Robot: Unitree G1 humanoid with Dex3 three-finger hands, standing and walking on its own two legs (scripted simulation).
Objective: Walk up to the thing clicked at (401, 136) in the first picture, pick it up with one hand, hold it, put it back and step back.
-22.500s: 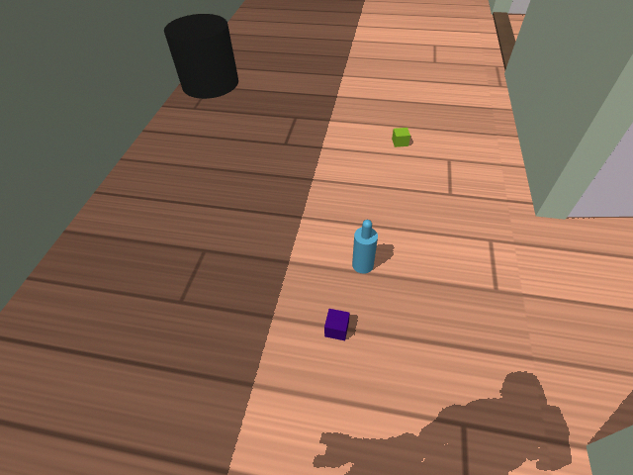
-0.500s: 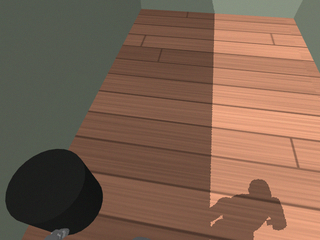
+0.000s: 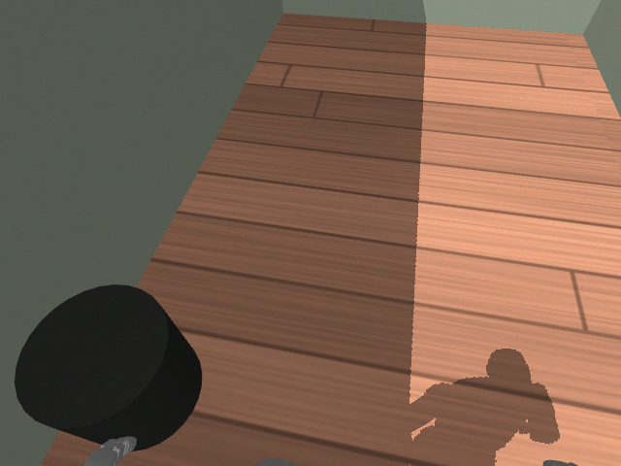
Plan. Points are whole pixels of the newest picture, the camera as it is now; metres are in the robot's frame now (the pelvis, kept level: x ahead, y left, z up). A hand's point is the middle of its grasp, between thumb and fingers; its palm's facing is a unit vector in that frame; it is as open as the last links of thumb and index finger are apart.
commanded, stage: walk up
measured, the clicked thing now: out of the picture -0.23 -0.54 -0.73
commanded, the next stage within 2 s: stand in 0.18 s
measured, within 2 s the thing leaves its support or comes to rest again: neither
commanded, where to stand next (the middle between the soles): +0.04 +0.02 m, yaw -6 degrees
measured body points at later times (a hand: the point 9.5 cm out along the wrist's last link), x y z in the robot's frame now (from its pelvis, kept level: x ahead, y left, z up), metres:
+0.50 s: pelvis +0.01 -0.02 +0.02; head +0.02 -0.03 +0.46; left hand +0.09 +0.29 -0.11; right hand +0.12 -0.31 -0.12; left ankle +0.03 +0.13 -0.73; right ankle +0.00 -0.12 -0.73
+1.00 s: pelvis +0.01 -0.02 +0.02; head +0.01 -0.02 +0.47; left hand +0.11 +0.28 -0.11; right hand +0.07 -0.33 -0.12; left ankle +0.03 +0.13 -0.73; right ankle +0.00 -0.12 -0.73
